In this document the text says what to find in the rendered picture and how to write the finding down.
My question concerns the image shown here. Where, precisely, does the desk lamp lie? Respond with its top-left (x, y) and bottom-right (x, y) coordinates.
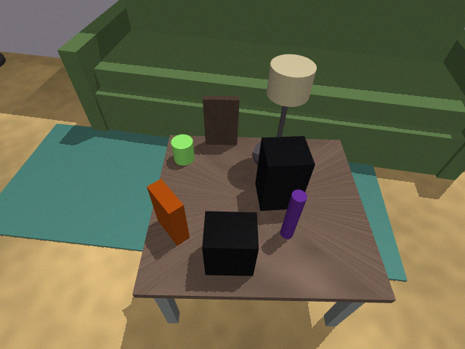
top-left (254, 54), bottom-right (317, 166)

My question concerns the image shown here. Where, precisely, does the coffee table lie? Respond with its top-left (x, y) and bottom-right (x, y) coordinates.
top-left (132, 135), bottom-right (396, 326)

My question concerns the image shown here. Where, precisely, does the sofa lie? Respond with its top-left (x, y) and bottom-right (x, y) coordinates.
top-left (57, 0), bottom-right (465, 180)

